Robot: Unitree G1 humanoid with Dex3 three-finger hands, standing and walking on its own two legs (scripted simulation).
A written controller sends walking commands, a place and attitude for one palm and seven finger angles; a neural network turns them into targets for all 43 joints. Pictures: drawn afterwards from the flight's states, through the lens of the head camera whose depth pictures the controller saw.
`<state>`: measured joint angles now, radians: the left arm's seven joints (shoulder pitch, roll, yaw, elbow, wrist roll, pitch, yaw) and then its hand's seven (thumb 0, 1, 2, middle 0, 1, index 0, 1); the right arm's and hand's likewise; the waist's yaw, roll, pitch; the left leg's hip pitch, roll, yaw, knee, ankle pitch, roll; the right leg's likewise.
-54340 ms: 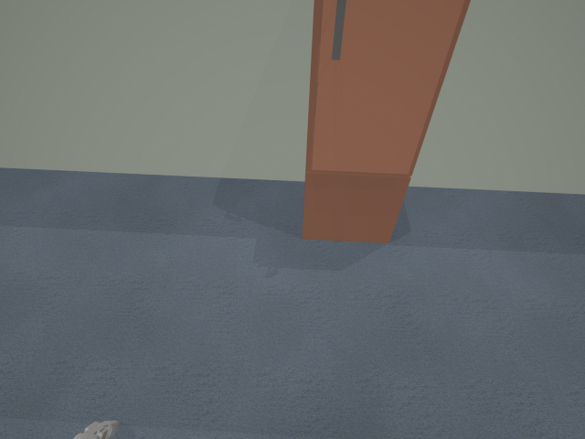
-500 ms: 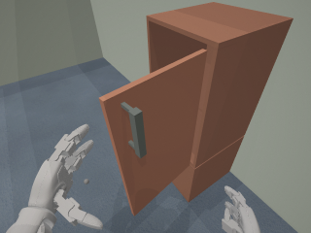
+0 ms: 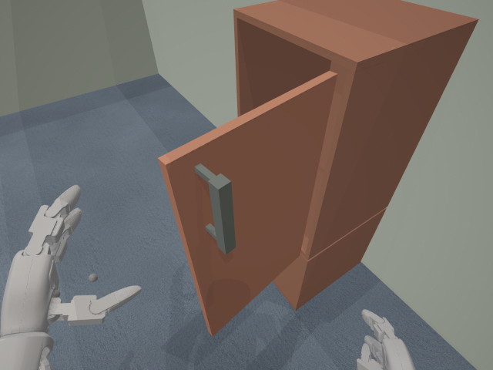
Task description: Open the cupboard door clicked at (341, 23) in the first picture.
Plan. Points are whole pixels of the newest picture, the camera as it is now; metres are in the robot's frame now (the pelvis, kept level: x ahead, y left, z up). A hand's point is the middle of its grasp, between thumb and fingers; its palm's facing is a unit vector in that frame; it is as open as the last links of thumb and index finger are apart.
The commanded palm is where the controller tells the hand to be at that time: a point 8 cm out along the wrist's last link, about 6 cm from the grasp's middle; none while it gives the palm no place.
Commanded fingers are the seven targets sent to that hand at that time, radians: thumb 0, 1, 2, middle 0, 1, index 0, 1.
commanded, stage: draw the hand back to the body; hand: left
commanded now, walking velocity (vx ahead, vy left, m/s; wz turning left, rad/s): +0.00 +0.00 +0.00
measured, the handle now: (215, 210) +0.30 +0.09 +0.15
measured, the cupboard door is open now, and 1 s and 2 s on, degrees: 99 99 99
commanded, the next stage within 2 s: step back with the hand held close in 0.74 s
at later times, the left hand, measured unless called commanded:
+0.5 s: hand (66, 254) +0.20 +0.26 +0.16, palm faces +0.46 -0.80 -0.39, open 7.9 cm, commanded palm +0.15 +0.29 +0.17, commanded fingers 0.00 0.90 0.90 -0.20 -0.30 -0.20 -0.30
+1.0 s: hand (56, 253) +0.19 +0.27 +0.16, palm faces +0.44 -0.79 -0.43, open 7.4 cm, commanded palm +0.14 +0.30 +0.18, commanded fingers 0.00 0.90 0.90 -0.20 -0.30 -0.20 -0.30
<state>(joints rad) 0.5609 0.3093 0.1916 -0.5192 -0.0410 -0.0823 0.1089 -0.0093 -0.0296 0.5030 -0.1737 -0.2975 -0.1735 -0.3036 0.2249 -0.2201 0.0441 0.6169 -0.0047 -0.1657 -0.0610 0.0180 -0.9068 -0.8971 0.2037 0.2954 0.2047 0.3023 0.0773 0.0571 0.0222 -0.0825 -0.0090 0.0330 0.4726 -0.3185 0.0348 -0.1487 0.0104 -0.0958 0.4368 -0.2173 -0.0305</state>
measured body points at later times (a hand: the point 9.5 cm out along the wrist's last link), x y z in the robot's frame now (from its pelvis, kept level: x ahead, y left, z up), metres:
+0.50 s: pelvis +0.01 +0.00 +0.00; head -0.01 -0.02 +0.45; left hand +0.17 +0.30 +0.18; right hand +0.19 -0.22 -0.08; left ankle -0.03 +0.09 -0.74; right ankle +0.02 -0.10 -0.74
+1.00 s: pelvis -0.01 +0.00 +0.00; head -0.01 -0.01 +0.45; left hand +0.16 +0.31 +0.19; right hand +0.18 -0.22 -0.08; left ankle -0.03 +0.09 -0.74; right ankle +0.02 -0.10 -0.74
